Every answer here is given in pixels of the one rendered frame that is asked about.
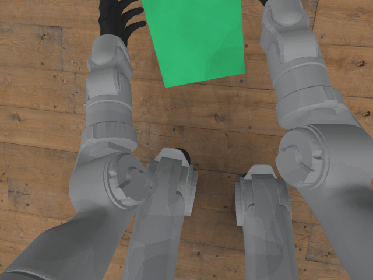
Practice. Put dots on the robot left upper arm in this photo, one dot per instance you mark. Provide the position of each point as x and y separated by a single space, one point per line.
106 193

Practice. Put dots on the robot left thigh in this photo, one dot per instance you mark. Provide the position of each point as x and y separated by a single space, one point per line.
155 238

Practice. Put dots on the robot left forearm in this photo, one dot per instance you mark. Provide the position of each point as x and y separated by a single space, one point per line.
109 125

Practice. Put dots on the robot left hand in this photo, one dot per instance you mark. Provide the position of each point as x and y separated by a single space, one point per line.
112 21

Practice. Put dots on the right robot shin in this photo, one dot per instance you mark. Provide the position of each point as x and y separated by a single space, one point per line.
282 188

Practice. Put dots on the robot right upper arm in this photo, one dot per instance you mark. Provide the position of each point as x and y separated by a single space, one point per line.
331 166

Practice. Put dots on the robot right forearm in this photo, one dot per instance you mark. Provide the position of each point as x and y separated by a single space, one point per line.
297 69

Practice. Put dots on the carton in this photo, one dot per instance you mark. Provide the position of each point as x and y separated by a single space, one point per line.
196 40

